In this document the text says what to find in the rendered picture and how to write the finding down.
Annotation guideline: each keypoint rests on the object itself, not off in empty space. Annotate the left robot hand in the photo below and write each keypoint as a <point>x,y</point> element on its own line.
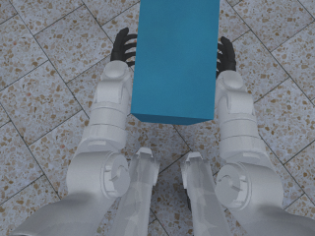
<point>119,47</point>

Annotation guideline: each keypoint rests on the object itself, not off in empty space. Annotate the robot right thigh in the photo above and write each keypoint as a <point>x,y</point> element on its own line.
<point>208,216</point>

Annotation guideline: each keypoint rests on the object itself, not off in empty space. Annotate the robot thigh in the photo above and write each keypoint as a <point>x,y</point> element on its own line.
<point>132,216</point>
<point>208,216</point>

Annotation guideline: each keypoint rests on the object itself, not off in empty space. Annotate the carton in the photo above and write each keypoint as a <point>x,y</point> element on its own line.
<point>176,61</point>

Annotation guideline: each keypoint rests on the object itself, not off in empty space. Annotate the right robot hand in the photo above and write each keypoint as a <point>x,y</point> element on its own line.
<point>227,58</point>

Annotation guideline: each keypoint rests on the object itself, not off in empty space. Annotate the left robot upper arm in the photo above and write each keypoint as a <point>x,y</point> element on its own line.
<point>95,179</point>

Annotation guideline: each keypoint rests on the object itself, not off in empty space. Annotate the robot right forearm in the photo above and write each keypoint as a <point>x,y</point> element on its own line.
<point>239,136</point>

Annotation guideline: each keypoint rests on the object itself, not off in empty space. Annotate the robot left forearm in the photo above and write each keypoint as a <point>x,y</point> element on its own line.
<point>106,130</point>

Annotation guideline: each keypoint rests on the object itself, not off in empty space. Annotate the robot left thigh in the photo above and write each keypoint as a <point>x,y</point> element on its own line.
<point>132,216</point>

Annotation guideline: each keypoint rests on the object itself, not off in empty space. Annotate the right robot upper arm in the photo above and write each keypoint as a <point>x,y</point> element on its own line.
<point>254,195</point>

